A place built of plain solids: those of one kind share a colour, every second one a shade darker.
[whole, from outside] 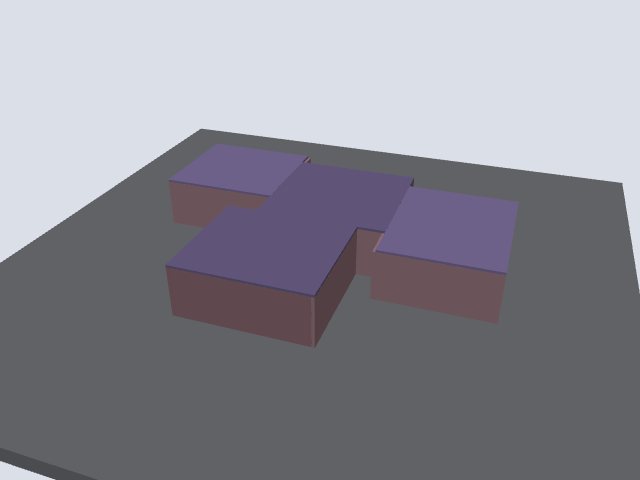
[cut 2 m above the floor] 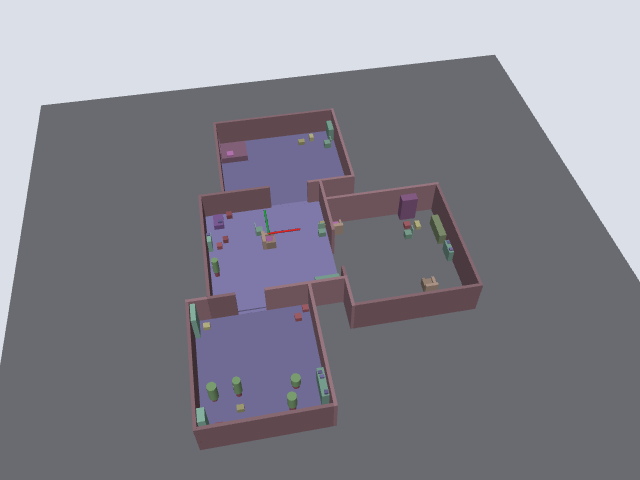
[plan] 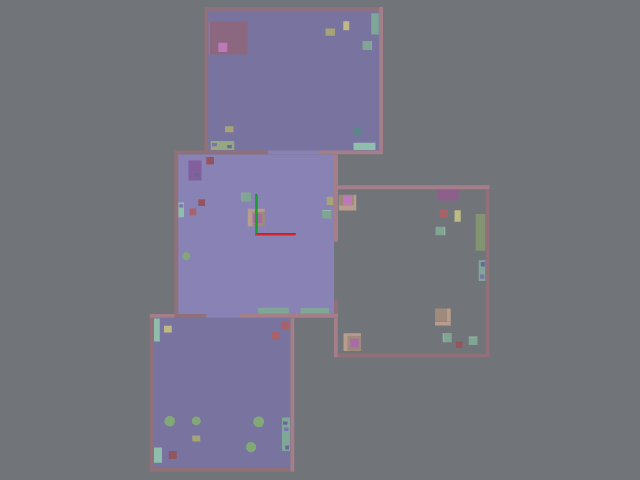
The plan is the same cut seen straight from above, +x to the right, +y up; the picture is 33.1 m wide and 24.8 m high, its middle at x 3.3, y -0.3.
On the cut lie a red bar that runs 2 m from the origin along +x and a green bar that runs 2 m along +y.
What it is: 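A storey of a house; a hub and three side rooms behind broad openings; the side rooms' floors lie 0.50 m, 0.114 m and not at all below the hub's; a bare drop, one riser, a flush line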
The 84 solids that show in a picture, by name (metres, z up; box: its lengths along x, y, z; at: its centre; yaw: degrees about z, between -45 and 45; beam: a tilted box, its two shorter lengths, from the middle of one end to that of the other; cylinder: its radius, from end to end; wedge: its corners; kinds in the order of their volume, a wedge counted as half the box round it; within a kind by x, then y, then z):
{
 "floor_1": {"box": [7.07, 7.75, 0.44], "at": [-1.77, -8.2, 0.17]},
 "floor_2": {"box": [1.74, 0.2, 0.44], "at": [-1.71, -4.22, 0.17]},
 "floor_3": {"box": [8.05, 8.25, 0.55], "at": [0.0, 0.0, 0.23]},
 "floor_4": {"box": [2.6, 0.2, 0.55], "at": [1.93, 4.22, 0.23]},
 "floor_5": {"box": [8.83, 7.22, 0.55], "at": [1.95, 7.93, 0.23]},
 "wall_1": {"box": [0.2, 7.95, 3.4], "at": [-5.4, -8.3, 1.65]},
 "wall_2": {"box": [1.28, 0.2, 3.4], "at": [-4.86, -4.22, 1.65]},
 "wall_3": {"box": [0.2, 8.25, 3.4], "at": [-4.13, 0.0, 1.65]},
 "wall_4": {"box": [1.65, 0.2, 3.4], "at": [-3.4, -4.22, 1.65]},
 "wall_5": {"box": [0.2, 7.42, 3.4], "at": [-2.57, 8.04, 1.65]},
 "wall_6": {"box": [4.85, 0.2, 3.4], "at": [-1.8, 4.22, 1.65]},
 "wall_7": {"box": [7.07, 0.2, 3.4], "at": [-1.77, -12.17, 1.65]},
 "wall_8": {"box": [5.06, 0.2, 3.4], "at": [1.7, -4.22, 1.65]},
 "wall_9": {"box": [0.2, 7.95, 3.4], "at": [1.87, -8.3, 1.65]},
 "wall_10": {"box": [8.83, 0.2, 3.4], "at": [1.95, 11.65, 1.65]},
 "wall_11": {"box": [1.0, 0.2, 3.4], "at": [3.73, 4.22, 1.65]},
 "wall_12": {"box": [0.2, 2.04, 3.4], "at": [4.13, -5.34, 1.65]},
 "wall_13": {"box": [0.2, 0.76, 3.4], "at": [4.13, -3.75, 1.65]},
 "wall_14": {"box": [0.2, 4.52, 3.4], "at": [4.13, 1.86, 1.65]},
 "wall_15": {"box": [2.33, 0.2, 3.4], "at": [5.39, 4.22, 1.65]},
 "wall_16": {"box": [0.2, 7.42, 3.4], "at": [6.46, 8.04, 1.65]},
 "wall_17": {"box": [7.83, 0.2, 3.4], "at": [8.14, -6.26, 1.65]},
 "wall_18": {"box": [7.83, 0.2, 3.4], "at": [8.14, 2.43, 1.65]},
 "wall_19": {"box": [0.2, 8.49, 3.4], "at": [11.96, -1.92, 1.65]},
 "roof_1": {"box": [7.47, 7.95, 0.16], "at": [-1.77, -8.3, 3.43]},
 "roof_2": {"box": [8.45, 8.65, 0.16], "at": [0.0, 0.0, 3.43]},
 "roof_3": {"box": [9.23, 7.42, 0.16], "at": [1.95, 8.04, 3.43]},
 "roof_4": {"box": [7.83, 8.89, 0.16], "at": [8.14, -1.92, 3.43]},
 "case_1": {"box": [0.31, 1.19, 1.92], "at": [-5.13, -4.95, 1.35]},
 "case_2": {"box": [0.42, 0.78, 2.02], "at": [-5.07, -11.41, 1.4]},
 "case_3": {"box": [0.29, 0.76, 1.05], "at": [-3.86, 1.26, 1.03]},
 "case_4": {"box": [1.58, 0.3, 1.5], "at": [0.9, -3.96, 1.25]},
 "case_5": {"box": [0.42, 1.73, 1.23], "at": [1.54, -10.34, 1.0]},
 "case_6": {"box": [1.5, 0.29, 1.9], "at": [3.04, -3.96, 1.45]},
 "case_7": {"box": [1.14, 0.38, 0.99], "at": [5.6, 4.53, 1.0]},
 "case_8": {"box": [0.39, 1.1, 1.1], "at": [6.14, 10.87, 1.05]},
 "case_9": {"box": [0.33, 1.08, 0.98], "at": [11.67, -1.88, 0.44]},
 "bed_1": {"box": [1.93, 1.71, 0.49], "at": [-1.42, 10.14, 0.75]},
 "armchair_1": {"box": [0.23, 0.91, 0.84], "at": [-0.31, 0.86, 0.93]},
 "armchair_2": {"box": [0.64, 0.15, 0.63], "at": [0.13, 0.48, 0.82]},
 "armchair_3": {"box": [0.64, 0.61, 0.45], "at": [0.13, 0.86, 0.73]},
 "armchair_4": {"box": [0.21, 0.92, 0.82], "at": [4.61, -5.58, 0.36]},
 "armchair_5": {"box": [0.91, 0.26, 0.95], "at": [4.72, 1.35, 0.42]},
 "armchair_6": {"box": [0.7, 0.14, 0.64], "at": [5.07, -5.97, 0.27]},
 "armchair_7": {"box": [0.7, 0.65, 0.47], "at": [5.07, -5.58, 0.19]},
 "armchair_8": {"box": [0.7, 0.14, 0.64], "at": [5.07, -5.18, 0.27]},
 "armchair_9": {"box": [0.19, 0.69, 0.64], "at": [9.34, -4.18, 0.27]},
 "armchair_10": {"box": [0.81, 0.19, 0.91], "at": [9.65, -4.62, 0.4]},
 "armchair_11": {"box": [0.43, 0.69, 0.49], "at": [9.65, -4.18, 0.19]},
 "armchair_12": {"box": [0.19, 0.69, 0.64], "at": [9.96, -4.18, 0.27]},
 "sideboard_1": {"box": [1.22, 0.47, 0.83], "at": [-1.74, 4.58, 0.92]},
 "sideboard_2": {"box": [0.49, 1.91, 0.9], "at": [11.59, 0.09, 0.4]},
 "wardrobe_1": {"box": [1.1, 0.57, 1.99], "at": [9.92, 2.02, 0.95]},
 "bush_1": {"cylinder": 0.27, "from": [-4.46, -9.66, 0.74], "to": [-4.46, -9.66, 1.92]},
 "bush_2": {"cylinder": 0.21, "from": [-3.61, -1.14, 1.0], "to": [-3.61, -1.14, 2.09]},
 "bush_3": {"cylinder": 0.23, "from": [-3.09, -9.64, 0.89], "to": [-3.09, -9.64, 2.08]},
 "bush_4": {"cylinder": 0.27, "from": [-0.26, -11.0, 0.91], "to": [-0.26, -11.0, 1.87]},
 "bush_5": {"cylinder": 0.28, "from": [0.14, -9.69, 0.75], "to": [0.14, -9.69, 1.34]},
 "chair_1": {"box": [0.45, 0.47, 0.42], "at": [-0.49, 1.92, 0.71]},
 "chair_2": {"box": [0.47, 0.39, 0.4], "at": [3.65, 1.01, 0.7]},
 "chair_3": {"box": [0.45, 0.46, 0.45], "at": [5.72, 9.75, 0.73]},
 "chair_4": {"box": [0.46, 0.45, 0.51], "at": [9.49, 0.17, 0.2]},
 "chair_5": {"box": [0.42, 0.47, 0.5], "at": [9.9, -5.35, 0.2]},
 "chair_6": {"box": [0.46, 0.4, 0.48], "at": [11.21, -5.53, 0.19]},
 "toybox_1": {"box": [0.41, 0.35, 0.31], "at": [-4.55, -4.9, 0.54]},
 "toybox_2": {"box": [0.41, 0.32, 0.35], "at": [-3.1, -10.56, 0.56]},
 "toybox_3": {"box": [0.45, 0.32, 0.32], "at": [-1.39, 5.42, 0.66]},
 "toybox_4": {"box": [0.35, 0.42, 0.36], "at": [3.81, 1.72, 0.68]},
 "toybox_5": {"box": [0.5, 0.38, 0.3], "at": [3.83, 10.44, 0.65]},
 "toybox_6": {"box": [0.31, 0.47, 0.38], "at": [4.66, 10.77, 0.69]},
 "toybox_7": {"box": [0.33, 0.59, 0.36], "at": [10.41, 0.94, 0.13]},
 "basket_1": {"box": [0.42, 0.42, 0.3], "at": [-4.31, -11.4, 0.54]},
 "basket_2": {"box": [0.35, 0.35, 0.34], "at": [-2.82, 1.63, 0.67]},
 "basket_3": {"box": [0.4, 0.4, 0.35], "at": [-2.37, 3.79, 0.68]},
 "basket_4": {"box": [0.4, 0.4, 0.3], "at": [0.98, -5.27, 0.54]},
 "basket_5": {"box": [0.39, 0.39, 0.27], "at": [1.53, -4.7, 0.53]},
 "basket_6": {"box": [0.42, 0.42, 0.38], "at": [9.69, 1.06, 0.14]},
 "basket_7": {"box": [0.35, 0.35, 0.33], "at": [10.5, -5.71, 0.12]},
 "lowtable_1": {"box": [0.67, 1.03, 0.4], "at": [-3.15, 3.29, 0.7]},
 "cushion_1": {"box": [0.48, 0.48, 0.13], "at": [-1.73, 9.65, 1.06]},
 "cushion_2": {"box": [0.46, 0.46, 0.15], "at": [0.07, 0.81, 1.03]},
 "cushion_3": {"box": [0.45, 0.45, 0.1], "at": [4.73, 1.75, 0.48]},
 "cushion_4": {"box": [0.44, 0.44, 0.15], "at": [5.08, -5.63, 0.5]},
 "pouf_1": {"box": [0.45, 0.45, 0.37], "at": [5.22, 5.32, 0.69]}
}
